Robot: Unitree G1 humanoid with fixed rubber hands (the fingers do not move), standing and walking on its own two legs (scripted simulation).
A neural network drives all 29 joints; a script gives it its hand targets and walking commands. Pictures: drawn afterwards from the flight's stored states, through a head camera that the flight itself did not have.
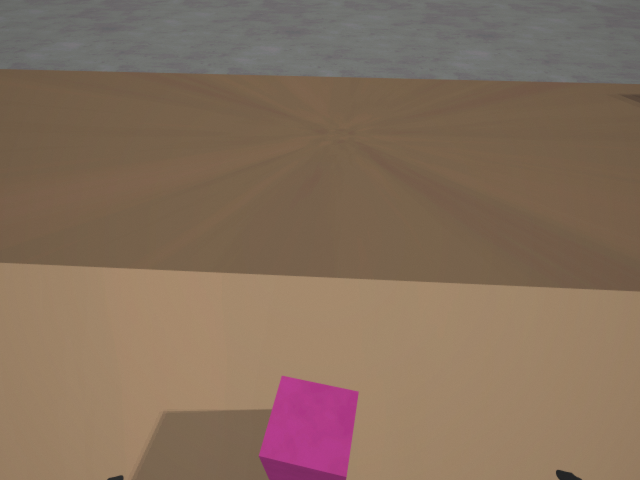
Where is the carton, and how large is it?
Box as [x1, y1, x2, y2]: [259, 376, 358, 479]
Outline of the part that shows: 282,376 259,453 259,457 269,479 345,479 358,392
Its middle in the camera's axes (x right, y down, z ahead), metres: -0.02 +0.53 +1.05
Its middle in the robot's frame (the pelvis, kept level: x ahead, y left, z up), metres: +0.37 +0.05 -0.66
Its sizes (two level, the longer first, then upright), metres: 0.210 0.200 0.250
